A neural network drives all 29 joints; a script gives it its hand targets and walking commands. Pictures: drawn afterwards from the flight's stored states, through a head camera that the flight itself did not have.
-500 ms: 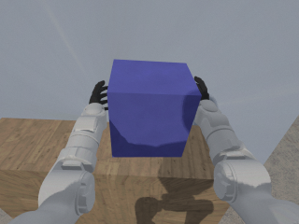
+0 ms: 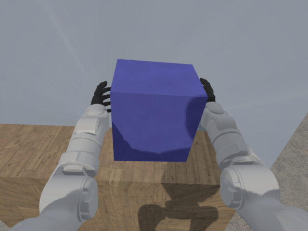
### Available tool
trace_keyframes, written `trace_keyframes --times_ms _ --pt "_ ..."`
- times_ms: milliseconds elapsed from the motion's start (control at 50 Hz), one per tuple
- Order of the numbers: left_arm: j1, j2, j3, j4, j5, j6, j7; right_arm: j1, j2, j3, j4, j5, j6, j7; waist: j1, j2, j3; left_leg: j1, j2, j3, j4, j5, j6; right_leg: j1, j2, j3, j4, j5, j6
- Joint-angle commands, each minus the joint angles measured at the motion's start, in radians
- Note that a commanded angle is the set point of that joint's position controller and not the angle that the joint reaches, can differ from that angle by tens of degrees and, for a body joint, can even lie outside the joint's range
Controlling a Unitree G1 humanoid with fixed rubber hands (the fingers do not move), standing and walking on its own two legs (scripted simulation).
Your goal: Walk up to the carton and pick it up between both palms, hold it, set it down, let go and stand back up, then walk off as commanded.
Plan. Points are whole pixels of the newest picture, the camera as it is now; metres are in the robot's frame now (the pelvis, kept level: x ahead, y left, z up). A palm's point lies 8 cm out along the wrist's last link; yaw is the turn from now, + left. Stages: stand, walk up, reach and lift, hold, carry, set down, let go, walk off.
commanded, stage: reach and lift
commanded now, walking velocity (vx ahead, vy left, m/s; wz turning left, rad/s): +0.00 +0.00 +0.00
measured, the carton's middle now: (153, 112) +0.39 +0.03 +0.16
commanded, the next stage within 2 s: hold in 0.26 s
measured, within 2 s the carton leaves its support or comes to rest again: neither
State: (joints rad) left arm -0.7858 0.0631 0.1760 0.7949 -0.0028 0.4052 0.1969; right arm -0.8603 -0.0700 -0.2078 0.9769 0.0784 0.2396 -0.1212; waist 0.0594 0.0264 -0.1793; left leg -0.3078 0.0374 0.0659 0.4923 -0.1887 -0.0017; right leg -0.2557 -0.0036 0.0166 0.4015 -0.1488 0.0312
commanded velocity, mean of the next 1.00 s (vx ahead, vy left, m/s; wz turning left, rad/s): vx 0.00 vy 0.00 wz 0.00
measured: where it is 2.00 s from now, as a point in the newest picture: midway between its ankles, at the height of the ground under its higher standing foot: outside the picture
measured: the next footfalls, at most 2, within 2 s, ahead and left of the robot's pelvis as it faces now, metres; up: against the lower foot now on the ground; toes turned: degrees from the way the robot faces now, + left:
none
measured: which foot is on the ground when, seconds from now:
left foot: down 0.00-1.00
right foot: down 0.00-1.00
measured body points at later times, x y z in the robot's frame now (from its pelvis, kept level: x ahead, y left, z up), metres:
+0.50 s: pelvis +0.00 +0.00 +0.00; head -0.08 +0.00 +0.44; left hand +0.38 +0.18 +0.20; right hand +0.40 -0.12 +0.20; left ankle +0.05 +0.10 -0.74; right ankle +0.04 -0.14 -0.74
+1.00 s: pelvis -0.01 +0.00 +0.00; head -0.09 +0.00 +0.44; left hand +0.37 +0.18 +0.21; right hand +0.40 -0.12 +0.21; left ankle +0.05 +0.10 -0.74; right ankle +0.04 -0.14 -0.74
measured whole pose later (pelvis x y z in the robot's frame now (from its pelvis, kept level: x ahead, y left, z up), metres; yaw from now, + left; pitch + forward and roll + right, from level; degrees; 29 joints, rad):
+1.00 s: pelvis -0.01 +0.00 +0.00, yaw +0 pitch -2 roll -2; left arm -0.79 0.06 0.20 0.65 0.01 0.55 0.18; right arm -0.86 -0.07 -0.18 0.86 0.10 0.37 -0.15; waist 0.03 0.03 -0.18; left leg -0.27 0.04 0.06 0.48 -0.18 0.00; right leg -0.22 0.00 0.02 0.39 -0.13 0.03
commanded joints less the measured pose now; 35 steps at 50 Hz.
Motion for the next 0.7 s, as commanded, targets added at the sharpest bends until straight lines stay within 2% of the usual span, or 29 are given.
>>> trace_keyframes --times_ms 0,60,160,240,260,340,360,420,460,500,540,620,640,680 --pt "-1.004 -0.786 -0.372 -0.403 -0.078 -0.079 -0.199 -0.828 0.71 0.265 -0.281 0.071 -0.023 0.098 -0.19 0.013 -0.379 0.226 -0.066 -0.102 -0.157 0.139 -0.068 0.182 0.064 -0.05 -0.113 0.123 -0.033" --pt "-0.976 -0.78 -0.361 -0.403 -0.075 -0.068 -0.199 -0.823 0.721 0.283 -0.297 0.081 -0.016 0.095 -0.183 -0.003 -0.374 0.216 -0.07 -0.098 -0.157 0.14 -0.06 0.201 0.064 -0.046 -0.114 0.137 -0.029" --pt "-0.991 -0.796 -0.395 -0.461 -0.097 -0.053 -0.198 -0.822 0.721 0.304 -0.353 0.099 -0.005 0.087 -0.199 0.016 -0.416 0.238 -0.07 -0.105 -0.147 0.178 -0.07 0.216 0.067 -0.046 -0.11 0.168 -0.028" --pt "-0.939 -0.764 -0.354 -0.43 -0.06 -0.02 -0.21 -0.791 0.703 0.304 -0.334 0.101 0.019 0.081 -0.199 -0.008 -0.344 0.221 -0.074 -0.1 -0.163 0.13 -0.055 0.216 0.061 -0.041 -0.124 0.142 -0.019" --pt "-0.944 -0.765 -0.356 -0.451 -0.061 -0.015 -0.211 -0.784 0.709 0.313 -0.335 0.103 0.025 0.081 -0.193 -0.007 -0.357 0.217 -0.074 -0.098 -0.165 0.127 -0.055 0.224 0.06 -0.04 -0.12 0.143 -0.017" --pt "-0.937 -0.785 -0.378 -0.481 -0.072 0.011 -0.218 -0.791 0.698 0.32 -0.391 0.123 0.035 0.072 -0.211 0.003 -0.359 0.229 -0.072 -0.107 -0.164 0.154 -0.062 0.23 0.064 -0.039 -0.121 0.165 -0.022" --pt "-0.934 -0.776 -0.365 -0.487 -0.063 0.015 -0.218 -0.787 0.706 0.333 -0.382 0.129 0.042 0.073 -0.201 -0.002 -0.358 0.231 -0.073 -0.103 -0.163 0.162 -0.059 0.229 0.064 -0.039 -0.121 0.168 -0.018" --pt "-0.915 -0.768 -0.34 -0.441 -0.043 0.035 -0.224 -0.796 0.692 0.322 -0.368 0.128 0.054 0.074 -0.199 -0.008 -0.306 0.209 -0.074 -0.102 -0.181 0.092 -0.051 0.21 0.061 -0.036 -0.135 0.106 -0.02" --pt "-0.919 -0.77 -0.352 -0.455 -0.042 0.044 -0.229 -0.774 0.689 0.311 -0.353 0.121 0.062 0.073 -0.21 0.004 -0.295 0.206 -0.072 -0.099 -0.191 0.072 -0.055 0.212 0.057 -0.033 -0.134 0.105 -0.024" --pt "-0.93 -0.789 -0.37 -0.482 -0.056 0.049 -0.23 -0.794 0.689 0.316 -0.391 0.129 0.061 0.072 -0.217 0.008 -0.326 0.216 -0.067 -0.102 -0.187 0.091 -0.064 0.226 0.061 -0.036 -0.128 0.119 -0.028" --pt "-0.939 -0.792 -0.376 -0.503 -0.065 0.05 -0.226 -0.823 0.7 0.336 -0.428 0.145 0.064 0.07 -0.209 0.004 -0.35 0.225 -0.068 -0.105 -0.18 0.122 -0.063 0.233 0.067 -0.035 -0.128 0.138 -0.027" --pt "-0.936 -0.775 -0.356 -0.475 -0.046 0.066 -0.231 -0.797 0.692 0.323 -0.388 0.14 0.083 0.069 -0.212 0.011 -0.303 0.206 -0.072 -0.101 -0.192 0.064 -0.058 0.214 0.058 -0.029 -0.138 0.097 -0.025" --pt "-0.93 -0.771 -0.35 -0.488 -0.043 0.067 -0.231 -0.804 0.704 0.34 -0.407 0.145 0.084 0.068 -0.2 -0.003 -0.324 0.204 -0.076 -0.096 -0.191 0.068 -0.054 0.228 0.061 -0.032 -0.135 0.103 -0.021" --pt "-0.946 -0.775 -0.359 -0.504 -0.051 0.069 -0.234 -0.809 0.71 0.343 -0.416 0.146 0.087 0.068 -0.204 0.004 -0.324 0.207 -0.074 -0.097 -0.192 0.064 -0.055 0.226 0.061 -0.032 -0.134 0.099 -0.022"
